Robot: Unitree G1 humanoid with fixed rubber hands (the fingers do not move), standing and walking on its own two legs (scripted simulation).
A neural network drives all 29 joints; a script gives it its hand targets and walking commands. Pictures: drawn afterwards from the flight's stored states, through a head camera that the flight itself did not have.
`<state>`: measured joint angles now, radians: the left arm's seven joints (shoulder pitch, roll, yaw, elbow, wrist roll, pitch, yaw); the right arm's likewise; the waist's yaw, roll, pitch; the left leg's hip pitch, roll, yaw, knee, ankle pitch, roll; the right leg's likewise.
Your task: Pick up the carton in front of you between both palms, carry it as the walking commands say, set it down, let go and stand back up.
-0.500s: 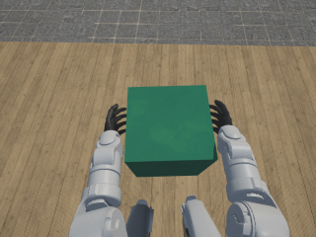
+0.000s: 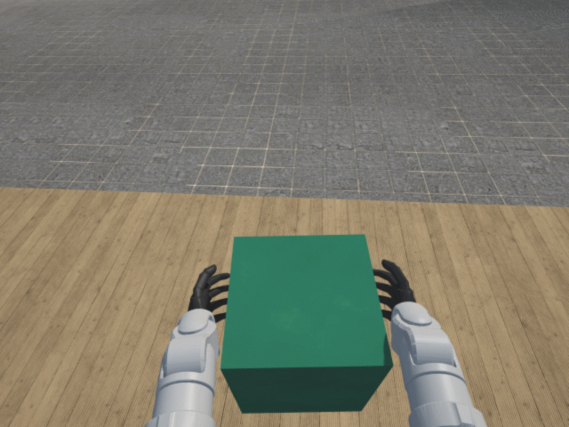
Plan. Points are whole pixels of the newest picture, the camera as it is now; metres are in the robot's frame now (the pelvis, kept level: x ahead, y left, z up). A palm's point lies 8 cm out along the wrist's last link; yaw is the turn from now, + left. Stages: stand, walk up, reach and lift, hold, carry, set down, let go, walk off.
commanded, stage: reach and lift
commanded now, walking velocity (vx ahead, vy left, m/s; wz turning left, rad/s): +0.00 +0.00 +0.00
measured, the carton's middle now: (300, 328) +0.31 +0.00 -0.07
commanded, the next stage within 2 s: hold in 1.10 s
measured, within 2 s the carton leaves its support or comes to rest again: neither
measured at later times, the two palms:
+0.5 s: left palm (195, 313) +0.29 +0.15 +0.04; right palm (409, 306) +0.28 -0.15 +0.04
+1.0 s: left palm (193, 306) +0.29 +0.15 +0.05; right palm (409, 299) +0.29 -0.15 +0.05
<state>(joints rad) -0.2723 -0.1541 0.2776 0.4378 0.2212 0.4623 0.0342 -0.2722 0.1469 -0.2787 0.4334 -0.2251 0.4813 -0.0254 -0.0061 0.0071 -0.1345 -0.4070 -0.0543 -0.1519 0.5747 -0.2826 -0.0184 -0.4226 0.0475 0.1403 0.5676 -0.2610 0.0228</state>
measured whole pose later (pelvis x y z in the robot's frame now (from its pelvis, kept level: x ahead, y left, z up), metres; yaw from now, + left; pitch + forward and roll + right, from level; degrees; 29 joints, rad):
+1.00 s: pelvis +0.00 +0.00 +0.02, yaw +0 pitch -4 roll +0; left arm -0.26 -0.15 0.23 0.30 0.28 0.68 0.00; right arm -0.25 0.15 -0.22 0.29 -0.28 0.69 0.00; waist 0.00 0.00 -0.02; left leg -0.09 -0.04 -0.14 0.37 -0.21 -0.01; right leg -0.10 0.03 0.13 0.37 -0.19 0.02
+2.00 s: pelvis +0.00 +0.00 +0.02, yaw +0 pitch -7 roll +0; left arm -0.28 -0.15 0.23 0.24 0.29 0.76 -0.01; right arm -0.27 0.15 -0.22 0.24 -0.28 0.77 0.00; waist 0.00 0.00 0.01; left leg -0.04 -0.03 -0.13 0.35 -0.20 -0.01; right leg -0.05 0.03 0.13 0.35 -0.18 0.01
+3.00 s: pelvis +0.15 +0.01 +0.01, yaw +3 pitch +6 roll -1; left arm -0.06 -0.13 0.04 -0.38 0.09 1.15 0.11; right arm -0.03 0.13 -0.09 -0.43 -0.07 1.18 -0.11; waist -0.01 0.01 -0.17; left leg -0.39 0.06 0.08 0.89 -0.50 0.01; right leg -0.27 -0.02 -0.20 0.44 -0.28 -0.04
